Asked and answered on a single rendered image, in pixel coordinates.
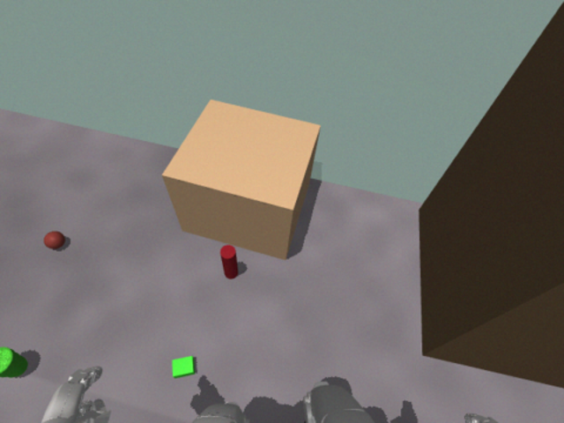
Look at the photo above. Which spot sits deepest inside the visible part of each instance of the left robot hand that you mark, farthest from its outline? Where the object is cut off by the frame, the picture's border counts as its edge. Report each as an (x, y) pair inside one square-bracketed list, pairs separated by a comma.
[(67, 400)]

